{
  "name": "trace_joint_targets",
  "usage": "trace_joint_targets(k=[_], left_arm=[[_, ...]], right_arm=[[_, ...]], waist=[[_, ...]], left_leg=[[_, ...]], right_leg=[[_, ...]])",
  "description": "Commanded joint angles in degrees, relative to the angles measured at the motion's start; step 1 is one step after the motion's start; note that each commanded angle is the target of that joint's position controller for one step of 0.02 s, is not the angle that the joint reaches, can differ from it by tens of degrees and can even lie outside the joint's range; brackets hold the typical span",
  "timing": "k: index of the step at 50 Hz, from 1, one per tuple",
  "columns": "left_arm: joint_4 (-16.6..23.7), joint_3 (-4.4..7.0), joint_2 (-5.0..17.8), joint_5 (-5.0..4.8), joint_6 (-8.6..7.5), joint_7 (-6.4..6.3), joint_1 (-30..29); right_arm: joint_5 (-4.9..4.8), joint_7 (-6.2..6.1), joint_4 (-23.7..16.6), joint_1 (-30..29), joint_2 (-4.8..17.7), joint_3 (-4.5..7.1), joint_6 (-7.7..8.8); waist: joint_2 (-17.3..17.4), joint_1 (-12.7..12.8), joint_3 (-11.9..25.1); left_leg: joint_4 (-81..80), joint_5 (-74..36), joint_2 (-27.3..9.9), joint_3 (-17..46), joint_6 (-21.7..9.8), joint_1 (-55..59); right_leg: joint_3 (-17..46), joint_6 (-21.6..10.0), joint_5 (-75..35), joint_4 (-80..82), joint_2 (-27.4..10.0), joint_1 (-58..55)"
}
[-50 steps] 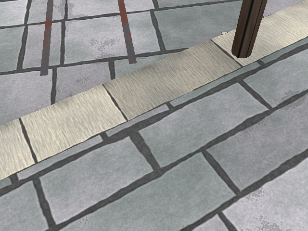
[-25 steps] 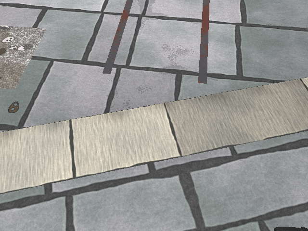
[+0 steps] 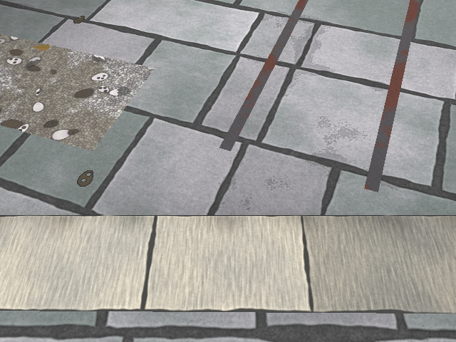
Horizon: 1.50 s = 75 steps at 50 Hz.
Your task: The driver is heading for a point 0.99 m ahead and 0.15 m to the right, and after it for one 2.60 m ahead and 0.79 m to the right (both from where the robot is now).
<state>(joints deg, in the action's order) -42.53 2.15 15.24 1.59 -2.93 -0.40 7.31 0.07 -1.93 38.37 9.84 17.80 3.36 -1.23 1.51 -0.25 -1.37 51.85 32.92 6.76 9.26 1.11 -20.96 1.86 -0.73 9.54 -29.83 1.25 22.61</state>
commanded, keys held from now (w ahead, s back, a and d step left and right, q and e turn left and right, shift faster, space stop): no key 0.90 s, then w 0.10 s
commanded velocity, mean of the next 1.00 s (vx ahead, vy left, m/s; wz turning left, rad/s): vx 0.02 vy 0.00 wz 0.06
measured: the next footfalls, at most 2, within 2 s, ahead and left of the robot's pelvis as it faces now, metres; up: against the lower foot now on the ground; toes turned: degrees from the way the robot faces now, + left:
left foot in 0.22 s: +0.04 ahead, +0.14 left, +0.00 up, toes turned -3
left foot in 1.64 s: +0.50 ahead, +0.12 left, +0.00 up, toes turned +2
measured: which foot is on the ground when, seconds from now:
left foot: up 0.00-0.20, down 0.22-1.00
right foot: down 0.00-1.00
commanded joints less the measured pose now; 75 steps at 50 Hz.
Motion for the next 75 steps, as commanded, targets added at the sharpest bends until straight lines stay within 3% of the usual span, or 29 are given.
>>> trace_joint_targets(k=[1,3,5,7,9,11,12,13,14,19,37,45,47,49,51,53,55,57,58,59,60,61,62,63,65,67,70,72,75], left_arm=[[3.3,1.85,8.0,-1.01,0.09,0.04,0.5],[3.1,1.59,7.5,-0.89,1.05,-0.05,-2.4],[2.6,1.63,7.0,-0.85,1.84,-0.16,-2.3],[1.7,1.85,7.7,-1.06,2.24,-0.28,-0.3],[1.3,1.64,7.5,-1.67,2.45,-0.26,-0.7],[0.3,1.04,6.3,-1.39,1.77,0.1,2.1],[0.4,0.82,5.3,-0.45,1.13,0.54,3.8],[0.1,0.46,3.9,0.01,0.89,0.61,1.7],[0.0,0.62,4.6,0.02,0.94,0.53,-0.4],[-2.2,1.1,5.2,-0.86,1.48,-0.45,1.1],[-11.8,1.77,5.3,-1.54,2.96,-1.84,2.0],[-15.2,1.76,5.0,-1.59,3.36,-2.23,2.1],[-16.4,1.53,4.0,-1.78,3.51,-2.26,2.9],[-15.3,1.58,3.9,-2.21,2.8,-2.05,0.2],[-13.1,1.34,3.5,-2.91,0.72,-1.14,-3.2],[-12.6,1.44,3.7,-3.62,-1.2,-0.03,-2.9],[-14.1,1.56,3.2,-3.74,-2.53,0.93,0.9],[-19.4,2.82,4.3,-3.07,-2.51,1.13,12.2],[-20.7,3.8,7.4,-2.76,-2.49,0.91,19.1],[-21.4,4.87,13.8,-2.78,-2.7,1.38,25.4],[-20.6,3.09,9.5,-1.99,-3.5,1.7,21.4],[-17.5,0.97,2.8,6.31,-5.53,1.68,22.6],[-16.5,0.07,0.2,5.97,-5.94,1.83,16.8],[-15.2,-0.93,-1.6,4.27,-5.9,1.9,14.7],[-13.9,-1.94,-2.2,2.72,-5.25,1.33,13.1],[-14.4,-2.38,-1.8,3.17,-4.52,1.33,17.4],[-15.7,-2.79,-1.4,3.37,-4.63,2.42,22.3],[-17.1,-2.63,-0.3,2.71,-4.26,3.25,25.3],[-18.4,-2.18,0.6,2.81,-3.75,3.99,27.9]], right_arm=[[-0.27,-0.72,-1.9,3.7,7.8,2.46,-1.18],[-0.48,-0.41,-1.4,4.1,4.5,1.49,-1.81],[-0.37,-0.11,-1.0,3.4,1.7,0.46,-1.46],[-0.58,0.13,-0.5,2.6,2.0,0.51,-1.18],[-0.44,0.36,1.1,4.6,2.1,0.71,-1.03],[0.92,0.32,0.4,3.3,5.1,1.02,-0.98],[1.2,0.16,0.3,2.1,8.6,1.76,-1.09],[1.38,0.69,1.1,1.5,4.9,1.01,-0.69],[1.71,1.06,0.8,0.4,2.3,0.22,-0.11],[0.93,0.78,2.9,3.3,2.8,0.04,2.16],[0.36,0.6,8.9,6.3,1.2,-0.38,2.62],[0.29,0.42,12.3,7.2,1.0,-0.64,2.63],[-0.04,0.18,13.8,8.8,1.6,-0.4,2.32],[-0.7,-0.12,13.6,9.8,5.1,0.63,2.18],[-1.25,-0.32,13.8,10.7,7.6,1.53,3.21],[-1.22,-0.21,13.7,9.7,6.1,1.38,4.37],[-2.06,0.09,13.1,6.8,5.9,1.43,4.38],[-1.79,0.41,12.4,4.8,5.1,1.11,4.18],[-1.15,0.63,11.5,3.3,1.8,0.08,4.53],[-1.14,0.32,9.1,4.2,-1.1,-0.44,5.42],[-2.56,0.38,9.2,4.3,1.6,0.27,6.23],[6.8,2.02,12.1,4.4,-1.4,-0.02,7.84],[6.82,2.64,12.9,4.5,0.7,0.79,8.55],[6.75,2.89,12.8,4.0,0.0,0.83,8.62],[5.21,3.37,12.9,2.8,-2.9,-0.01,7.42],[4.25,4.64,13.0,1.3,-1.9,-0.03,6.23],[4.04,5.42,10.5,-6.7,-4.6,-1.61,5.36],[3.81,5.63,9.5,-10.5,-5.9,-2.36,4.81],[3.63,5.83,8.3,-13.6,-4.3,-2.03,4.13]], waist=[[-7.5,0.0,8.0],[-9.1,-1.6,6.1],[-11.7,-0.6,6.7],[-12.7,0.7,8.0],[-11.9,-0.6,7.9],[-7.5,0.3,6.9],[1.0,3.1,6.0],[4.8,2.4,5.2],[3.7,1.7,2.8],[2.3,1.3,0.6],[-1.0,1.0,1.2],[-0.9,1.0,0.2],[0.9,0.6,0.2],[6.2,-1.1,-4.4],[9.8,-2.2,-9.6],[8.8,-1.5,-10.8],[6.3,1.3,-8.3],[3.6,5.8,-2.6],[-5.7,8.5,0.2],[-21.2,8.7,3.7],[-14.2,6.3,1.2],[-11.9,9.0,-4.2],[-9.4,5.3,-6.4],[-6.7,3.5,-4.1],[-4.2,1.0,-2.8],[-5.7,1.3,-2.4],[-4.3,3.0,-2.1],[-5.3,3.9,-2.5],[-6.1,3.5,-3.3]], left_leg=[[13.3,1.3,-3.9,0.8,3.5,-9.4],[5.0,-2.0,-5.3,-2.3,4.1,-3.6],[-5.3,-4.0,-5.8,-6.0,4.3,1.2],[-13.4,-9.0,-6.1,-6.8,3.7,4.6],[-25.6,-19.2,-5.7,-8.3,2.0,10.3],[-29.4,-26.5,-9.9,-3.4,-1.4,16.3],[-27.8,-26.1,-13.8,0.6,-4.4,13.9],[-29.9,-15.2,-13.5,0.8,-5.8,6.3],[-31.3,-10.4,-12.3,0.4,-5.1,3.2],[-29.4,-17.5,-10.3,-1.8,-2.5,3.2],[-28.6,-27.6,-8.6,-4.1,-2.6,6.9],[-29.6,-26.5,-8.2,-4.8,-2.4,6.9],[-32.2,-10.8,-8.1,-3.9,-3.7,6.8],[-38.2,10.4,-13.7,5.2,-8.5,6.1],[-43.8,14.3,-22.8,17.2,-14.0,5.9],[-43.0,5.4,-24.6,17.5,-14.9,10.9],[-39.7,-2.7,-20.9,9.8,-12.0,9.7],[-31.5,-12.9,-14.8,1.7,-8.9,0.7],[-14.8,-17.8,-9.3,-5.3,-5.4,-5.1],[3.3,-3.9,-2.4,-9.3,-2.0,-16.8],[14.0,-0.3,-4.9,-2.8,-2.9,-21.4],[21.7,-7.0,-2.4,7.6,-8.0,-28.9],[24.4,-13.5,-4.0,5.0,-10.1,-31.6],[20.8,-17.6,-5.7,3.1,-11.4,-29.0],[14.4,-23.6,-8.5,-0.2,-10.2,-24.3],[11.1,-28.0,-10.5,-3.8,-7.3,-24.8],[-1.7,-33.1,-12.1,-9.3,-3.4,-24.0],[-9.0,-34.3,-11.2,-11.8,-2.7,-20.7],[-14.5,-35.5,-9.9,-11.7,-4.2,-20.9]], right_leg=[[19.9,-13.0,-23.9,8.1,-18.1,-16.5],[13.3,-10.5,-17.9,9.9,-13.6,-10.6],[9.7,-9.9,-17.6,9.8,-11.2,-10.3],[10.5,-10.7,-16.1,9.1,-11.9,-12.4],[10.1,-9.4,-10.2,8.1,-11.3,-10.8],[8.7,-4.1,-0.2,7.3,-9.4,-5.1],[3.7,-1.0,6.1,5.5,-4.8,-3.6],[0.4,1.6,5.8,4.4,-2.7,-9.2],[0.6,2.4,3.4,3.6,-2.6,-11.0],[1.6,1.1,-2.6,2.9,-3.4,-11.6],[1.8,1.9,-9.1,2.7,-3.7,-14.5],[1.5,1.9,-8.2,3.4,-3.5,-14.5],[-1.5,1.9,4.9,1.3,-0.8,-13.0],[-5.0,1.5,16.8,-6.8,1.8,-3.5],[-2.5,-0.4,15.6,-15.0,-1.7,4.6],[-0.6,-2.4,19.2,-15.7,-4.7,10.0],[-2.9,-3.4,14.0,-4.1,-4.0,0.3],[-5.6,-1.8,2.0,2.0,0.5,-21.0],[7.0,-4.2,7.1,8.1,-7.5,-28.5],[33.8,-12.9,14.8,18.2,-20.9,-35.3],[39.8,-15.6,20.1,20.2,-23.8,-32.1],[35.8,-16.2,33.1,21.1,-20.4,-30.7],[27.9,-15.2,26.1,21.0,-18.4,-28.2],[22.0,-14.3,19.7,21.6,-16.9,-26.8],[14.2,-11.9,10.0,23.3,-13.9,-23.3],[9.8,-12.2,0.9,24.5,-13.6,-22.4],[4.1,-14.1,-15.2,24.6,-12.5,-20.3],[2.3,-14.4,-22.0,24.7,-12.3,-18.8],[2.7,-14.2,-27.4,23.1,-14.7,-23.1]])
Keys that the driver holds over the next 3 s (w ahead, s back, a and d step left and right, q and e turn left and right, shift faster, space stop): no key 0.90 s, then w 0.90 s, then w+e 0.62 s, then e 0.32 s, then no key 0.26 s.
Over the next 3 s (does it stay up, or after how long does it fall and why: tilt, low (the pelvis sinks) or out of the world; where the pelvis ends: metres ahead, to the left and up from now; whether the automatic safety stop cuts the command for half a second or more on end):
stays up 0.97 -0.09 -0.14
